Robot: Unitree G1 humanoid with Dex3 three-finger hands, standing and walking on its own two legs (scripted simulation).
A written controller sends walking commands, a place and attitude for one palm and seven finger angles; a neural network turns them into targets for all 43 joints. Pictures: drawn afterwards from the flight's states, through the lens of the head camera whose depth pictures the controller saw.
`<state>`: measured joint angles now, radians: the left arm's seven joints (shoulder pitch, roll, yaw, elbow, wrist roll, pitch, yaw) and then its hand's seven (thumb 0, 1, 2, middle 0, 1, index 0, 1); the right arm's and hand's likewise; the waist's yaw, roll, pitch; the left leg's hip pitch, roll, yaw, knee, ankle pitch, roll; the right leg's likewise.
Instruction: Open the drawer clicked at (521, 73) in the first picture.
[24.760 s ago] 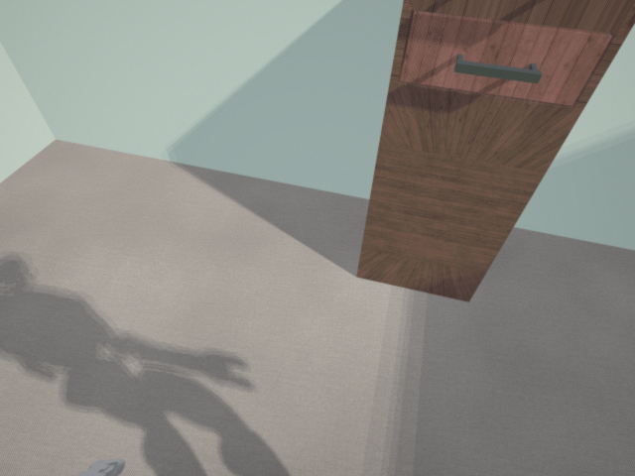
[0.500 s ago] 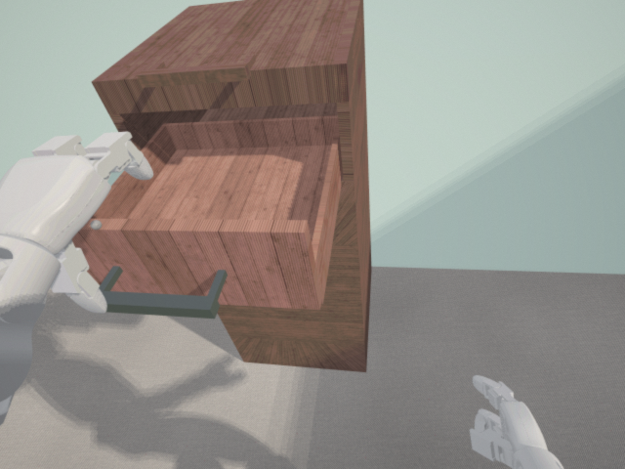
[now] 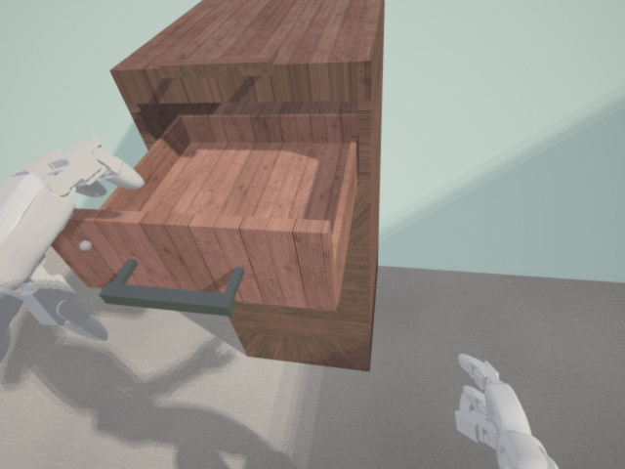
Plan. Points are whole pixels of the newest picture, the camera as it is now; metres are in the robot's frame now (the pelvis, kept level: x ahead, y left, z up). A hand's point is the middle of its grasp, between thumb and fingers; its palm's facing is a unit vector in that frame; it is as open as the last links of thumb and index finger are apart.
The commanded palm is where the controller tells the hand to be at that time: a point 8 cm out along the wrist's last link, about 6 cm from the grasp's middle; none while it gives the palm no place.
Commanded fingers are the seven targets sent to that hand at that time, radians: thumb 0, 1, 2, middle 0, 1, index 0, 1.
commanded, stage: draw the hand back to the body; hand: left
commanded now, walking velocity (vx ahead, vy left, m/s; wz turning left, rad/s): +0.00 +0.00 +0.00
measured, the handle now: (174, 285) +0.28 +0.23 +0.12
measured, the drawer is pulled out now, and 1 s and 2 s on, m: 0.29 0.29 0.29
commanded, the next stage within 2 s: step back with the hand held close in 0.94 s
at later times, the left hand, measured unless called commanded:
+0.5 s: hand (65, 199) +0.22 +0.22 +0.31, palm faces +0.50 -0.80 -0.35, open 10.9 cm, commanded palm +0.17 +0.28 +0.30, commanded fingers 0.00 0.51 0.74 -0.23 -0.55 -0.23 -0.55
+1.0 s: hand (42, 213) +0.21 +0.23 +0.30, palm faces +0.56 -0.78 -0.28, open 7.6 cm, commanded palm +0.16 +0.27 +0.30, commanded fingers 0.00 0.90 0.90 -0.20 -0.30 -0.20 -0.30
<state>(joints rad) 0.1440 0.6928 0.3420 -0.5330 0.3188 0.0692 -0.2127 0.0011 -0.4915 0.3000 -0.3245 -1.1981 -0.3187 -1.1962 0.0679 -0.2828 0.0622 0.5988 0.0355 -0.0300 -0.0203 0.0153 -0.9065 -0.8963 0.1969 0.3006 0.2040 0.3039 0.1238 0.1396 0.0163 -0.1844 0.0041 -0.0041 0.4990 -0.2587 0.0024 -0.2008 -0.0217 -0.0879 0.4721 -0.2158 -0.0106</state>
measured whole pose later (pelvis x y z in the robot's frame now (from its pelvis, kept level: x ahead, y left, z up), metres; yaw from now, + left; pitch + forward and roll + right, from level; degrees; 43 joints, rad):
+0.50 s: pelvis +0.03 +0.01 +0.00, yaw -3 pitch -4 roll -1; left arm 0.24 0.41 0.50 -0.67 -0.09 -0.20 0.09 0.00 0.16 0.59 -0.27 -0.76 -0.26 -0.76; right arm 0.18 -0.22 0.01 0.68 0.00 -0.14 -0.04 0.02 -0.91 -0.90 0.20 0.30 0.20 0.30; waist 0.06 0.06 0.03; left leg -0.08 0.03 0.04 0.44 -0.28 0.00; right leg -0.11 0.00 -0.04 0.39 -0.21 -0.01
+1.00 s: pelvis +0.02 +0.00 +0.00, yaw -2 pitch -5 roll -1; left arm 0.20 0.38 0.50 -0.63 -0.09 -0.15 0.11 0.01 0.85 0.88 -0.22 -0.32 -0.21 -0.32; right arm 0.14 -0.20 0.03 0.67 0.00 -0.12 -0.05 0.01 -0.90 -0.90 0.20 0.30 0.21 0.30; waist 0.08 0.07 0.03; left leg -0.09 0.03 0.02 0.45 -0.27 -0.01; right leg -0.10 0.01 -0.07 0.39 -0.20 -0.02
